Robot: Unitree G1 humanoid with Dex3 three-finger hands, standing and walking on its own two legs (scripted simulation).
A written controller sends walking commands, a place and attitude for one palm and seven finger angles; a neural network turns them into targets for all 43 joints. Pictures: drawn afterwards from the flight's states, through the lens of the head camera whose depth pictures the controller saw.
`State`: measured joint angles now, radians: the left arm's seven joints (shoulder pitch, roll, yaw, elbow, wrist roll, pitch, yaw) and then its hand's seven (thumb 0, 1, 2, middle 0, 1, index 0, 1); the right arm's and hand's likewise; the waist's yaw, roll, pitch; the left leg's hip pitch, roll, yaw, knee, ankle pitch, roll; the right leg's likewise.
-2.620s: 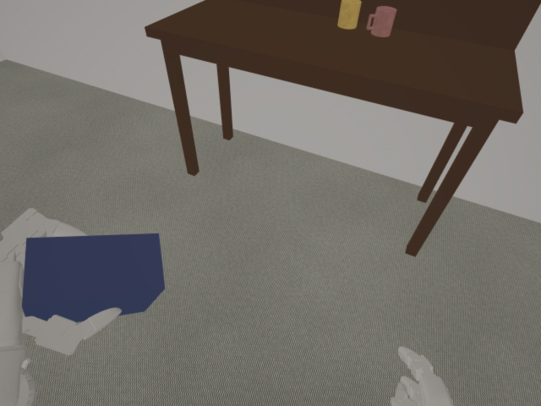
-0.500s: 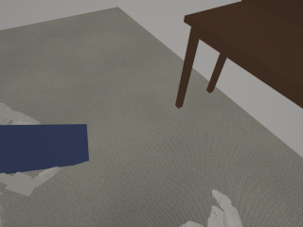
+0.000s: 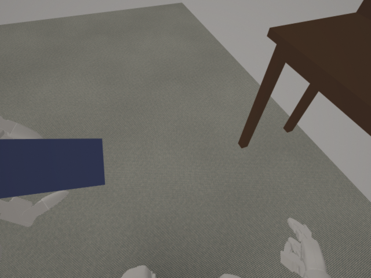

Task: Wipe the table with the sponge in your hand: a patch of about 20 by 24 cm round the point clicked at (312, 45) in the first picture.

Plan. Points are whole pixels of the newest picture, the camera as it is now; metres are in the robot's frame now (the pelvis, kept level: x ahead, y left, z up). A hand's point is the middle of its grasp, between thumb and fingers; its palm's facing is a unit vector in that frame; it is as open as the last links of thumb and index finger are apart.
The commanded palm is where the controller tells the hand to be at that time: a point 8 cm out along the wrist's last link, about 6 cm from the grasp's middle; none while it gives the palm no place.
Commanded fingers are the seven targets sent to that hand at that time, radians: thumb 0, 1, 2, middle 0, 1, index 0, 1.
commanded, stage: walk to a spot facing it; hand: left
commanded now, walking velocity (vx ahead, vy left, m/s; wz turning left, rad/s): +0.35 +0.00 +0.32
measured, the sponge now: (63, 167) +0.24 +0.20 +0.18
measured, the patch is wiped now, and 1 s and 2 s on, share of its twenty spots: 0.00 0.00 0.00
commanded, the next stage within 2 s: turn to face it in 0.42 s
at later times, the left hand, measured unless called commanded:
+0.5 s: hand (39, 131) +0.29 +0.25 +0.20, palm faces +0.57 -0.70 -0.43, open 10.7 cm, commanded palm +0.22 +0.29 +0.20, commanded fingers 0.00 0.10 1.30 -1.20 -1.60 -1.20 -1.60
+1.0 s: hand (92, 97) +0.38 +0.20 +0.19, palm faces +0.53 -0.74 -0.42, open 10.7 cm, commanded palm +0.31 +0.23 +0.20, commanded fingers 0.00 0.10 1.30 -1.20 -1.60 -1.20 -1.60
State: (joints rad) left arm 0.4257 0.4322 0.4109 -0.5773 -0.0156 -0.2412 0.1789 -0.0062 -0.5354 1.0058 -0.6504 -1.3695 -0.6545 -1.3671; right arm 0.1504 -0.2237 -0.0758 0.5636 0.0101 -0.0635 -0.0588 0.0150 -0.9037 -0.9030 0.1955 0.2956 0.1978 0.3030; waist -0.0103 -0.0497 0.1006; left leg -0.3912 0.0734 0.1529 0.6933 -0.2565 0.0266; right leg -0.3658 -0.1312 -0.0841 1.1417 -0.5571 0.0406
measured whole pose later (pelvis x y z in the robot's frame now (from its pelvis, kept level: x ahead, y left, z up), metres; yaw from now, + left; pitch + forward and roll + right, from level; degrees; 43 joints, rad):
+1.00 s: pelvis +0.19 -0.07 +0.01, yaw +8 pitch -1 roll +3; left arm 0.40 0.32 0.33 -0.46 -0.03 -0.16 0.15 -0.01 -0.54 1.01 -0.65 -1.37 -0.66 -1.37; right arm 0.12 -0.19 0.02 0.62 -0.01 -0.06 -0.03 0.02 -0.90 -0.90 0.20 0.30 0.21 0.30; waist 0.03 0.03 0.08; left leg -0.46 0.05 0.05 1.13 -0.48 -0.08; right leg -0.36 0.00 -0.06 0.62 -0.24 -0.08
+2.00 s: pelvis +0.07 -0.09 +0.01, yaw -27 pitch -1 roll +2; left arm 0.46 0.38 0.37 -0.54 -0.03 -0.17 0.14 -0.01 -0.54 1.01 -0.65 -1.37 -0.65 -1.37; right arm 0.18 -0.26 -0.04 0.52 0.00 0.04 -0.03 0.01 -0.90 -0.90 0.20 0.30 0.20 0.30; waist 0.03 -0.06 0.05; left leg -0.25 0.05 0.10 0.53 -0.25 -0.03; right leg -0.48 0.10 0.08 0.72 -0.30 -0.01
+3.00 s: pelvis -0.11 -0.09 +0.01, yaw -63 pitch -1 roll +1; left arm 0.50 0.40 0.38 -0.55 -0.05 -0.20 0.14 -0.01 -0.54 1.01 -0.65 -1.37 -0.65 -1.37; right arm 0.15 -0.20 0.01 0.57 0.01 0.02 0.00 0.01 -0.90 -0.90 0.20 0.30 0.20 0.30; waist -0.01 0.04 0.14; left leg -0.47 0.09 0.03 1.12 -0.46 -0.09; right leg -0.35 0.04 -0.03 0.60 -0.23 -0.07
